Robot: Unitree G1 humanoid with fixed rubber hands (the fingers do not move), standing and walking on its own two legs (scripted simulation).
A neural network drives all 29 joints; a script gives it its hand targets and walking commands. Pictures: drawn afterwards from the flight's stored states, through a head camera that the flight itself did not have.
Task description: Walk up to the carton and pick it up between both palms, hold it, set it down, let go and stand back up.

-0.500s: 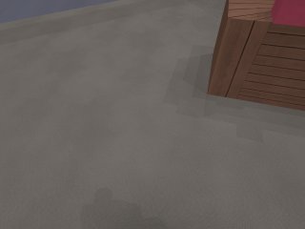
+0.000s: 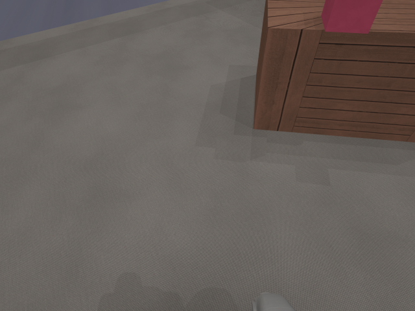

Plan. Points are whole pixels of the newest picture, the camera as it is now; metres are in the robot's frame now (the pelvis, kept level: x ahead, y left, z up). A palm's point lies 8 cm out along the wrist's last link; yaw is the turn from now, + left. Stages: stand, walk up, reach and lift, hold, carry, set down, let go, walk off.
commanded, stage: walk up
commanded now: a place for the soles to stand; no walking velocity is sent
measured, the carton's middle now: out of the picture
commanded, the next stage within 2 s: none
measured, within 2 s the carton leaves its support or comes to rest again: neither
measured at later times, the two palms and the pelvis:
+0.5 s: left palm out of the picture +0.15 +0.12 -0.13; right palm (375, 236) +0.28 -0.37 -0.10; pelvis +0.18 -0.11 +0.00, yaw -12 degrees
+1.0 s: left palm (204, 148) +0.60 +0.02 -0.11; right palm (382, 245) +0.26 -0.38 -0.11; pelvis +0.41 -0.16 +0.00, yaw -22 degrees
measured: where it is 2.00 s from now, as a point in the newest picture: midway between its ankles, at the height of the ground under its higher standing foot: (275, 197)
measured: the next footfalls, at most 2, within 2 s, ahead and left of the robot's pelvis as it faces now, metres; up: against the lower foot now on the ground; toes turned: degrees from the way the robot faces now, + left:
right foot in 0.18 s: +0.15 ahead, -0.22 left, +0.00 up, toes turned -11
left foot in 0.60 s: +0.41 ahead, -0.04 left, +0.00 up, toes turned -10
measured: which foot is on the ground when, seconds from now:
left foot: down 0.00-0.18, up 0.20-0.58, down 0.60-1.00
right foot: up 0.00-0.16, down 0.18-0.60, up 0.62-1.00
